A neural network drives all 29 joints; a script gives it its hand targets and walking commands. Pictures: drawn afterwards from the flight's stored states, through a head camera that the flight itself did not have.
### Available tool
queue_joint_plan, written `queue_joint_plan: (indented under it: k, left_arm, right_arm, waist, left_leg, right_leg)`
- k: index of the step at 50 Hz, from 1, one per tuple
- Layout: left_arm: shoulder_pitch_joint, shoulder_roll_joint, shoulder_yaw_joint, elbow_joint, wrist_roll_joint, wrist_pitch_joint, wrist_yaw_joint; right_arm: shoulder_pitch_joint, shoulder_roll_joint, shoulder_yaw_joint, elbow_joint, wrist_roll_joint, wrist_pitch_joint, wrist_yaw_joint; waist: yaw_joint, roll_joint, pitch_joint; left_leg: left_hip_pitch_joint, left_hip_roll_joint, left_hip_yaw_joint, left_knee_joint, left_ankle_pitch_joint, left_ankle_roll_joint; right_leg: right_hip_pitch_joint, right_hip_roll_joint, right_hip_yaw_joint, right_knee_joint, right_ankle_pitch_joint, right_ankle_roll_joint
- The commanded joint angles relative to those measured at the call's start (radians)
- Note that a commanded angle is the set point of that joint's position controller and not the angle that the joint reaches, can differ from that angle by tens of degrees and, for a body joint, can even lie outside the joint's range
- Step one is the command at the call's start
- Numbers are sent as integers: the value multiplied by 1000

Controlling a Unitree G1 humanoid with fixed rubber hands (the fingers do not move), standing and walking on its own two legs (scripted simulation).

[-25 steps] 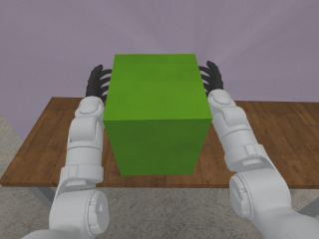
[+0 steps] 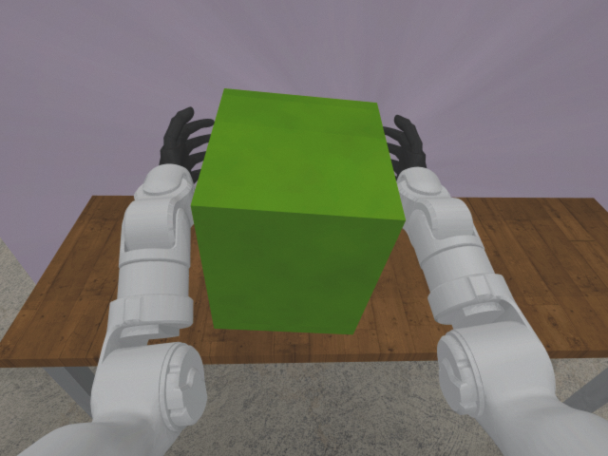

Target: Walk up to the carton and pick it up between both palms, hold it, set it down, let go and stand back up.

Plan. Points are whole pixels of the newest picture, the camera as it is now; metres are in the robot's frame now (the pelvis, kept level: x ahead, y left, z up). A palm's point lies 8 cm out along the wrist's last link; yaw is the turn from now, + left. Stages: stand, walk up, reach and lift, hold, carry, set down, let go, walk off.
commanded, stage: reach and lift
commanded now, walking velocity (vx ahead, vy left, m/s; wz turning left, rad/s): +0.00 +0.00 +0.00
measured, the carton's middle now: (292, 219) +0.39 +0.01 +0.14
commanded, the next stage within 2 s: hold in 0.58 s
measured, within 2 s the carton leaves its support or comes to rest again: neither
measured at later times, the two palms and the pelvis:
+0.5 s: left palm (177, 162) +0.39 +0.15 +0.23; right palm (411, 166) +0.40 -0.14 +0.22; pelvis +0.00 +0.00 +0.00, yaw +0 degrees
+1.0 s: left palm (172, 147) +0.38 +0.15 +0.25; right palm (422, 153) +0.39 -0.14 +0.25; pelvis +0.00 +0.00 +0.00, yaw +0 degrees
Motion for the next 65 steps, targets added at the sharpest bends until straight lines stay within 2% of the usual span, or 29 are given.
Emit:
queue_joint_plan:
  k: [1,3,4,8,11,12,14,24,25,27,28,29,31,34,37,38,40,41,42,45,47,49,50,55,56,58,59,63,65]
  left_arm:
    - [-778,-471,-398,-20,-54,-6,-167]
    - [-799,-467,-399,-42,-50,-9,-163]
    - [-811,-485,-420,-23,-60,-7,-165]
    - [-786,-490,-427,-39,-71,0,-148]
    - [-823,-497,-453,-107,-85,2,-139]
    - [-803,-496,-434,-71,-88,9,-137]
    - [-767,-485,-413,-19,-72,18,-149]
    - [-841,-519,-464,-123,-93,24,-146]
    - [-836,-500,-441,-60,-79,36,-149]
    - [-833,-502,-415,-39,-70,38,-157]
    - [-833,-503,-430,-76,-72,41,-152]
    - [-864,-523,-471,-104,-99,37,-153]
    - [-821,-510,-458,-82,-93,43,-151]
    - [-815,-504,-429,-84,-68,57,-152]
    - [-830,-515,-467,-142,-83,70,-153]
    - [-820,-500,-443,-91,-65,77,-156]
    - [-775,-515,-440,-65,-68,94,-155]
    - [-802,-535,-467,-158,-89,85,-154]
    - [-819,-545,-505,-179,-104,93,-148]
    - [-851,-508,-467,-169,-79,101,-147]
    - [-792,-510,-438,-111,-56,122,-158]
    - [-802,-529,-459,-129,-58,136,-160]
    - [-818,-501,-435,-117,-49,130,-161]
    - [-876,-511,-423,-60,-45,137,-162]
    - [-901,-529,-449,-118,-62,131,-158]
    - [-892,-511,-421,-60,-52,131,-155]
    - [-902,-521,-422,-80,-50,125,-155]
    - [-804,-491,-372,-32,-11,148,-159]
    - [-792,-518,-410,-53,-35,154,-164]
  right_arm:
    - [-814,791,279,-349,84,-16,92]
    - [-804,785,278,-336,92,-16,96]
    - [-842,777,261,-358,86,-20,97]
    - [-874,779,327,-416,121,-19,96]
    - [-864,794,333,-422,142,-15,93]
    - [-890,767,331,-440,151,-11,91]
    - [-876,779,325,-419,138,-1,79]
    - [-880,768,313,-405,160,21,81]
    - [-867,740,289,-344,139,35,82]
    - [-895,759,281,-361,132,37,81]
    - [-907,779,299,-412,152,24,80]
    - [-910,777,290,-418,143,27,77]
    - [-893,777,308,-427,172,37,74]
    - [-845,742,282,-359,163,59,79]
    - [-896,744,308,-439,196,57,75]
    - [-874,741,294,-379,183,71,73]
    - [-901,742,291,-428,188,76,74]
    - [-880,759,308,-441,203,78,73]
    - [-913,752,340,-502,229,75,71]
    - [-926,768,341,-479,238,92,73]
    - [-851,728,295,-391,212,114,70]
    - [-887,720,298,-426,215,111,74]
    - [-878,712,289,-385,215,122,76]
    - [-929,703,243,-331,197,125,96]
    - [-921,725,249,-350,199,117,102]
    - [-936,707,246,-332,184,120,105]
    - [-901,707,234,-299,193,125,111]
    - [-900,685,256,-321,200,124,104]
    - [-902,677,266,-351,212,127,96]
  waist:
    - [-26,-81,-406]
    - [-14,-43,-431]
    - [-33,-29,-438]
    - [2,-51,-483]
    - [-14,-35,-540]
    - [-14,-76,-492]
    - [-23,-82,-466]
    - [-40,-40,-505]
    - [-55,-37,-437]
    - [-48,-51,-434]
    - [-32,-37,-470]
    - [-61,-31,-515]
    - [-49,-29,-503]
    - [-54,-28,-437]
    - [-47,-18,-493]
    - [-52,-25,-425]
    - [-47,-41,-420]
    - [-58,-48,-501]
    - [-51,0,-531]
    - [-34,-27,-511]
    - [-51,-39,-414]
    - [-43,-2,-438]
    - [-47,-26,-415]
    - [-38,2,-357]
    - [-44,9,-430]
    - [-37,-16,-382]
    - [-35,19,-382]
    - [-9,-12,-391]
    - [-41,-6,-410]
  left_leg:
    - [96,-117,-11,-91,-41,58]
    - [90,-122,-3,-88,-41,59]
    - [101,-118,-10,-88,-47,48]
    - [100,-118,-8,-82,-13,55]
    - [129,-121,-14,-63,38,46]
    - [110,-121,-17,-70,30,51]
    - [111,-123,-18,-68,15,53]
    - [139,-112,-25,-63,56,34]
    - [126,-112,-24,-75,9,40]
    - [98,-115,-21,-90,-49,52]
    - [118,-121,-13,-77,-10,50]
    - [127,-116,-21,-76,5,41]
    - [122,-119,-22,-64,32,34]
    - [116,-115,-24,-73,29,42]
    - [132,-119,-17,-65,54,34]
    - [107,-122,-20,-76,1,40]
    - [106,-120,-29,-81,-21,49]
    - [136,-113,-27,-68,53,42]
    - [152,-117,-25,-59,83,33]
    - [136,-119,-30,-62,43,42]
    - [115,-116,-28,-85,-18,45]
    - [111,-110,-23,-82,2,37]
    - [107,-109,-31,-86,-27,41]
    - [97,-103,-28,-95,-63,41]
    - [101,-98,-31,-91,-38,37]
    - [80,-103,-29,-97,-85,46]
    - [72,-98,-30,-99,-79,40]
    - [72,-99,-21,-98,-37,42]
    - [100,-99,-25,-88,7,33]
  right_leg:
    - [419,-5,27,-118,121,135]
    - [440,-17,42,-118,131,136]
    - [414,-11,38,-120,117,130]
    - [446,-8,35,-114,159,132]
    - [452,-2,27,-96,219,134]
    - [431,3,16,-103,220,137]
    - [441,-4,32,-106,222,138]
    - [440,12,20,-96,241,138]
    - [411,10,18,-111,191,132]
    - [411,0,24,-122,132,137]
    - [433,0,27,-113,179,140]
    - [446,5,21,-105,202,142]
    - [456,6,29,-104,230,136]
    - [424,14,20,-108,206,136]
    - [448,17,15,-95,237,143]
    - [434,14,23,-112,200,145]
    - [428,12,28,-122,154,144]
    - [457,25,18,-98,248,138]
    - [448,23,12,-92,269,144]
    - [442,17,21,-108,218,147]
    - [427,20,18,-114,162,143]
    - [427,19,14,-109,170,134]
    - [416,13,22,-120,143,139]
    - [330,20,16,-137,15,124]
    - [354,25,4,-119,44,120]
    - [341,16,15,-133,2,127]
    - [346,17,16,-128,0,123]
    - [411,17,17,-115,88,122]
    - [419,22,16,-108,156,123]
